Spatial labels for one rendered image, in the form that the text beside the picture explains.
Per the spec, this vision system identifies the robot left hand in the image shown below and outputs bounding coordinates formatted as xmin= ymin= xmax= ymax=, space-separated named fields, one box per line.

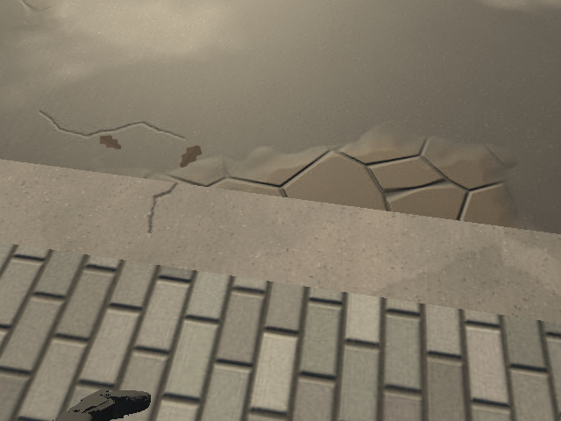
xmin=55 ymin=389 xmax=151 ymax=421

